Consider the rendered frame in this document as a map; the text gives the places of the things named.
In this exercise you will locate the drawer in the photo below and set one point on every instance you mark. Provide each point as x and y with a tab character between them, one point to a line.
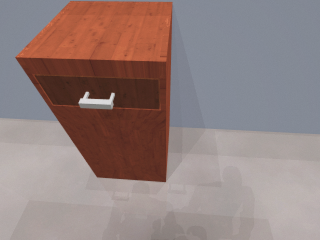
130	92

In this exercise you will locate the handle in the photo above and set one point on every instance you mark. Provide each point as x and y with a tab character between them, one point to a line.
88	103

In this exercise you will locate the cabinet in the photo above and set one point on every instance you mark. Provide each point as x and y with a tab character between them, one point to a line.
110	39

